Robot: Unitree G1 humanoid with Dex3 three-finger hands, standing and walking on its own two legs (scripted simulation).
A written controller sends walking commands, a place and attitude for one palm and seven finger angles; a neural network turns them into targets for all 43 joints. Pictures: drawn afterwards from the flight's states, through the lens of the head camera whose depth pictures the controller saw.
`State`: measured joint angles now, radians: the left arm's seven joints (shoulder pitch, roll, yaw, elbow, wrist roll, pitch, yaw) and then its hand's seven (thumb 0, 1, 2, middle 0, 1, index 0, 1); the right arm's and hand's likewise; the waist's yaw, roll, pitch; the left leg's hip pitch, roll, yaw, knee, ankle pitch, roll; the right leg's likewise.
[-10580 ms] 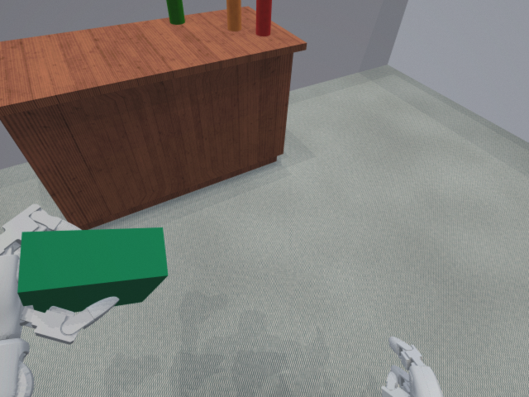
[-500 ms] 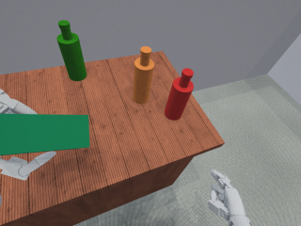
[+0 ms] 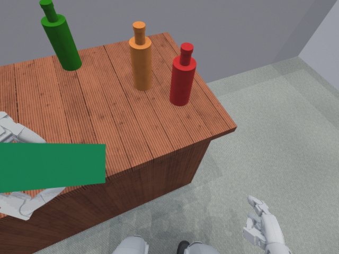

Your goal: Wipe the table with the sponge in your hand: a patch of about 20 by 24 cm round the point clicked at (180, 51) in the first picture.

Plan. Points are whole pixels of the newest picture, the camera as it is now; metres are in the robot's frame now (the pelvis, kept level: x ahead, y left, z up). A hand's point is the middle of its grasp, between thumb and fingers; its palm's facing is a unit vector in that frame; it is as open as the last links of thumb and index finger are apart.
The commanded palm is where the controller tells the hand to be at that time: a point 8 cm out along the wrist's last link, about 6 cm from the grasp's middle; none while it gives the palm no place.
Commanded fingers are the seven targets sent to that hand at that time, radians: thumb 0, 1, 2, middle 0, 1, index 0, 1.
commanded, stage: come to a stop and stand still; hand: left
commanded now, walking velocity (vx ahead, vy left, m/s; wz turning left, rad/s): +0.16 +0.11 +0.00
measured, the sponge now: (64, 165) +0.23 +0.19 +0.15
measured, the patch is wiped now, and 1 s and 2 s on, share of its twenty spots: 0.00 0.00 0.00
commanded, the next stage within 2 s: look again from close up in 1.32 s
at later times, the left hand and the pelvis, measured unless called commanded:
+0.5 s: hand out of the picture +0.16 +0.29 +0.17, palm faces +0.48 -0.81 -0.33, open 9.9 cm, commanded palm +0.11 +0.31 +0.19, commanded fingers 0.00 0.10 1.30 -1.20 -1.60 -1.20 -1.60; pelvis -0.04 +0.02 +0.00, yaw +3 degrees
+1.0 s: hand out of the picture +0.22 +0.29 +0.17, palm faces +0.40 -0.82 -0.42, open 9.9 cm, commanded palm +0.15 +0.32 +0.19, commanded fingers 0.00 0.10 1.30 -1.20 -1.60 -1.20 -1.60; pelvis +0.02 +0.03 +0.00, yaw +4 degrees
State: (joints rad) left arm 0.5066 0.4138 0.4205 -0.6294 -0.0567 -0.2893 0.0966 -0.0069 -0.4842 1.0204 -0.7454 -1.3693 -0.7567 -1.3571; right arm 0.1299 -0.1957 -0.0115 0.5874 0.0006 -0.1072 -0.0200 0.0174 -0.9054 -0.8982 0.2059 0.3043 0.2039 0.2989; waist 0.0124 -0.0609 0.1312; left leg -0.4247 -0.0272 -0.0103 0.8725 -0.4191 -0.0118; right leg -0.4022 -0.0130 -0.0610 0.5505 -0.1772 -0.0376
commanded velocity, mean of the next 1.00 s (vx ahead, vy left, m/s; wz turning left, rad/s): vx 0.06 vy -0.03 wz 0.00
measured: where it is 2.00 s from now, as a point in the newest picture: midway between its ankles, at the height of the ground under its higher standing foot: outside the picture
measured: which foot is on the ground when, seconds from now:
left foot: up 0.00-0.08, down 0.10-1.00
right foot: down 0.00-1.00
